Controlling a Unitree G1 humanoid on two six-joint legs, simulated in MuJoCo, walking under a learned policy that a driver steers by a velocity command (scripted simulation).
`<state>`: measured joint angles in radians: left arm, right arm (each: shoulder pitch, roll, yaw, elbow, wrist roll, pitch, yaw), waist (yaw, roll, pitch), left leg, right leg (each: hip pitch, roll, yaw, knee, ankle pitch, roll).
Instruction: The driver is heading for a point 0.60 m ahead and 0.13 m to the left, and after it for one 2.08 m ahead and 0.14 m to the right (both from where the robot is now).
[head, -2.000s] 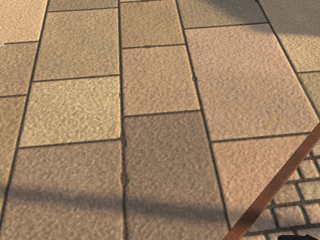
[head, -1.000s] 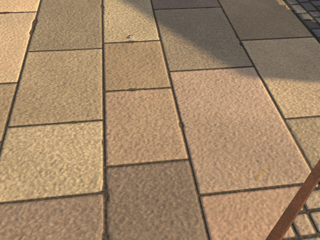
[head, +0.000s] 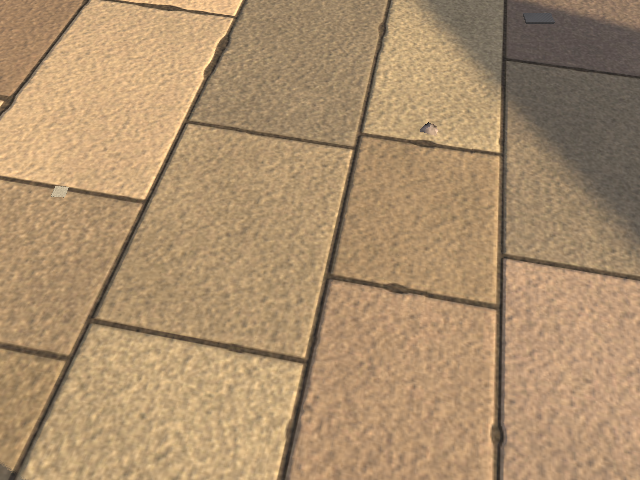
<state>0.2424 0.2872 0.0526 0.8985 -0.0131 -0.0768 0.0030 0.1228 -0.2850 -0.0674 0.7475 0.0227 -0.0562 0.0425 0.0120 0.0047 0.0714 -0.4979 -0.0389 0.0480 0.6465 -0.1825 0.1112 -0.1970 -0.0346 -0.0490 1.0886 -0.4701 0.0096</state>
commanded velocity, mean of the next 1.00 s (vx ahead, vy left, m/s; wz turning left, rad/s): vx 0.50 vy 0.00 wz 0.43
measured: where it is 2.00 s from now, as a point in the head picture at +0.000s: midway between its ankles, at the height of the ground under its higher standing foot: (254, 227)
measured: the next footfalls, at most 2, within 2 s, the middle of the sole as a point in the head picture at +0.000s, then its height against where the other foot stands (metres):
right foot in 0.42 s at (381, 467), level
left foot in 0.94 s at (206, 392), level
